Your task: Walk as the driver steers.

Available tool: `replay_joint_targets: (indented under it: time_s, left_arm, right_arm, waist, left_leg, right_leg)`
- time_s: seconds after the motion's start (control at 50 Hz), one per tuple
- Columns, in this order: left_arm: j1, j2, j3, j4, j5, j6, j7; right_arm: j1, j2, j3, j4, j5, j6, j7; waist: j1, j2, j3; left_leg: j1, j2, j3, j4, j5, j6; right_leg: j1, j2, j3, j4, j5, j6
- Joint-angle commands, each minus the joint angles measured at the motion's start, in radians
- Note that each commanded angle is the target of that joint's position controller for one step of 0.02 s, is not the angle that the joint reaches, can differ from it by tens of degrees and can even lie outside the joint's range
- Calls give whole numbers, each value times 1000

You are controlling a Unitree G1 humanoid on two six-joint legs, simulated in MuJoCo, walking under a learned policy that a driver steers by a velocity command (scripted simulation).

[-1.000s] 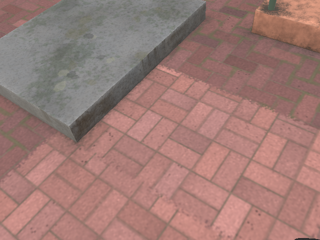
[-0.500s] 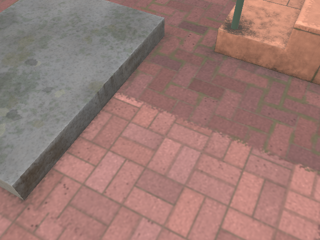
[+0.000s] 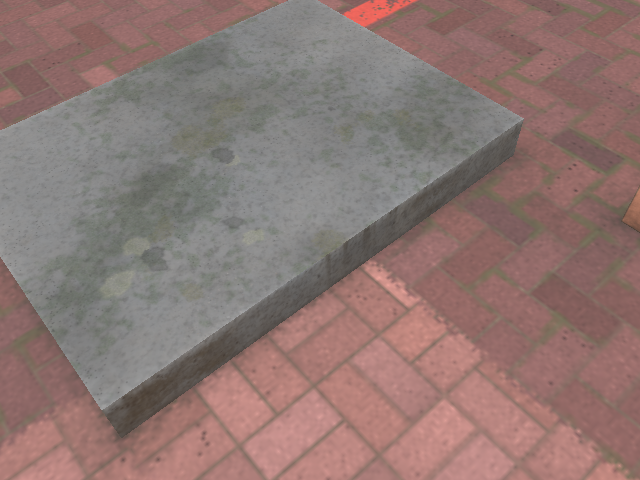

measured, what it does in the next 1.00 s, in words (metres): walks ahead: left foot, then right foot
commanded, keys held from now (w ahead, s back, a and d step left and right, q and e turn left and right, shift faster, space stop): w+q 0.22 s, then w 0.06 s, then w+e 0.08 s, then e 0.36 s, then w+e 0.28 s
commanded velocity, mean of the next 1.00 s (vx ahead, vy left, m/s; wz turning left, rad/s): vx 0.35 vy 0.00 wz -0.04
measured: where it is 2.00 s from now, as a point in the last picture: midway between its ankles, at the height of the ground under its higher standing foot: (367, 347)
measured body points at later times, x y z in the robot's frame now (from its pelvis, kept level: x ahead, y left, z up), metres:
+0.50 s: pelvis +0.26 +0.08 +0.00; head +0.29 +0.10 +0.45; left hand +0.31 +0.35 -0.13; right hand +0.38 -0.17 -0.11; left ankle +0.25 +0.15 -0.74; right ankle +0.33 -0.06 -0.67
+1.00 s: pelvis +0.42 +0.06 +0.00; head +0.44 +0.05 +0.45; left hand +0.51 +0.34 -0.11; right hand +0.53 -0.21 -0.12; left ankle +0.46 +0.23 -0.69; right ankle +0.45 +0.00 -0.74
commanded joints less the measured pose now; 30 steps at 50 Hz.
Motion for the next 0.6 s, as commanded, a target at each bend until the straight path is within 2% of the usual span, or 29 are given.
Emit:
replay_joint_targets:
  time_s: [0.02, 0.08, 0.12, 0.16, 0.2, 0.22, 0.24, 0.26, 0.28, 0.3, 0.32, 0.34, 0.36, 0.38, 0.4, 0.44, 0.48, 0.52, 0.6]
  left_arm:
    - [-70, 151, 37, -54, -3, -17, 5]
    - [-43, 181, 43, -28, -12, -7, 10]
    - [-19, 201, 49, -9, -23, 1, 9]
    - [-3, 219, 55, 6, -33, 12, 9]
    - [-8, 252, 64, 8, -41, 23, 15]
    - [-12, 267, 68, 8, -45, 31, 19]
    - [63, 197, 34, 40, 23, 41, 13]
    - [107, 155, 18, 27, 35, 43, 13]
    - [154, 41, -12, -53, 32, 42, -12]
    - [32, 144, 10, -49, 37, 43, -12]
    - [-44, 150, 11, -66, 8, 43, -15]
    - [-40, 129, -3, -51, 1, 36, -16]
    - [-20, 121, -5, -31, 11, 43, -19]
    - [32, 121, -6, -4, 20, 59, -18]
    - [62, 117, -6, 20, 22, 72, -19]
    - [79, 94, -6, 38, 14, 81, -25]
    - [46, 76, -7, 38, 13, 84, -28]
    - [-6, 63, -11, 30, 15, 85, -32]
    - [-103, 38, -22, -1, 18, 82, -42]
  right_arm:
    - [-35, -1, 11, -74, -1, -11, 16]
    - [-139, 7, 20, -101, 0, -20, 36]
    - [-192, 0, 21, -124, 3, -20, 46]
    - [-222, -13, 17, -146, 4, -20, 54]
    - [-189, -46, 1, -151, -3, -15, 56]
    - [-111, -77, -16, -137, -5, -10, 53]
    - [59, -68, -11, -61, -121, -4, 40]
    - [224, -114, -34, -26, -134, -6, 27]
    - [192, -263, -60, -48, -93, -6, 18]
    - [240, -220, -55, -62, -57, 1, 8]
    - [177, -185, -43, -31, -56, -1, -1]
    - [133, -118, -21, -13, -53, -9, -1]
    - [99, -76, -3, 0, -49, -20, 0]
    - [70, -48, 10, 7, -43, -30, 0]
    - [64, -33, 17, 19, -42, -42, 3]
    - [67, -47, 17, 49, -44, -61, 4]
    - [73, -51, 18, 75, -46, -65, 2]
    - [66, -36, 25, 88, -45, -62, -5]
    - [94, -44, 23, 117, -41, -54, -21]
  waist:
    - [-19, -115, 10]
    - [17, -105, 35]
    - [29, -104, 53]
    - [26, -109, 59]
    - [-13, -139, 14]
    - [-65, -149, -41]
    - [-112, -134, -118]
    - [-176, -61, -234]
    - [-99, 238, -355]
    - [-192, 50, -390]
    - [-159, 17, -231]
    - [-117, -11, -133]
    - [-77, -11, -85]
    - [-41, 9, -64]
    - [-28, 6, -63]
    - [-12, 7, -50]
    - [-13, 22, -24]
    - [-23, 40, -7]
    - [-64, 45, -14]
  left_leg:
    - [-63, 39, -23, -146, 133, -2]
    - [-18, 25, 28, -301, 225, 15]
    - [-10, 18, 53, -364, 210, 34]
    - [6, 1, 81, -409, 147, 62]
    - [116, -57, 137, -435, 48, 103]
    - [234, -101, 165, -457, 18, 130]
    - [438, -181, 198, -540, -26, 166]
    - [740, -66, 26, -533, -70, 209]
    - [1032, 280, -546, -621, -34, 357]
    - [991, 301, -686, -750, 7, 359]
    - [877, 276, -477, -745, 96, 327]
    - [726, 233, -360, -754, 231, 290]
    - [622, 186, -259, -779, 300, 252]
    - [534, 166, -184, -802, 410, 233]
    - [488, 158, -129, -811, 544, 230]
    - [472, 155, -42, -826, 716, 238]
    - [485, 148, 30, -840, 752, 226]
    - [507, 128, 97, -841, 737, 204]
    - [565, 129, 162, -791, 738, 188]
  right_leg:
    - [59, -268, 134, -166, 269, -156]
    - [77, -264, 52, -169, 274, -137]
    - [120, -277, 23, -162, 286, -126]
    - [175, -294, -6, -125, 376, -110]
    - [209, -292, -52, -4, 701, -87]
    - [206, -280, -77, 126, 857, -74]
    - [151, -245, -136, 369, 837, -47]
    - [-78, -228, -129, 668, 522, -21]
    - [-497, -49, -81, 1003, -407, 39]
    - [-562, -31, 103, 1064, -333, 31]
    - [-599, -85, 113, 1044, -208, 16]
    - [-542, -115, 113, 949, -139, 11]
    - [-469, -138, 123, 868, -123, 12]
    - [-378, -136, 124, 832, -120, 20]
    - [-319, -121, 121, 820, -123, 26]
    - [-310, -84, 130, 782, -101, 30]
    - [-347, -71, 137, 713, -40, 31]
    - [-365, -71, 120, 609, 41, 29]
    - [-324, -55, 59, 416, 134, 13]
Velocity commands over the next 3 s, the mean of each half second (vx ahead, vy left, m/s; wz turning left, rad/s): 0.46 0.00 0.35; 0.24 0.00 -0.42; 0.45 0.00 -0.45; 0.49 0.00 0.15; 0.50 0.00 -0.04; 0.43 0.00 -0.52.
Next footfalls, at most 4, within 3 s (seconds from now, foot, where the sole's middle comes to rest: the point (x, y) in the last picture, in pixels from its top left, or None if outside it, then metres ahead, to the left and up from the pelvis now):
0.26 left None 0.29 0.16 -0.78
0.74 right None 0.49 0.00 -0.78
1.20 left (273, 420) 0.61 0.19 -0.78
1.66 right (404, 357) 0.77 -0.10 -0.78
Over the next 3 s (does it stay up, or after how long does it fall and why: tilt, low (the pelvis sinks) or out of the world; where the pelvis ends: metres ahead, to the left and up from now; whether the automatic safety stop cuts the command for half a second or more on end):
stays up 1.39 -0.18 0.13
